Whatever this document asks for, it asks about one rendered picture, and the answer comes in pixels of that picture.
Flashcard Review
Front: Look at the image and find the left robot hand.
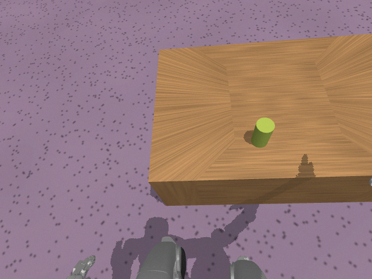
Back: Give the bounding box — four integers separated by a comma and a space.
66, 255, 96, 279

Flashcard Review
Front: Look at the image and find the can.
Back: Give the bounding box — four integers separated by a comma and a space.
251, 117, 275, 148

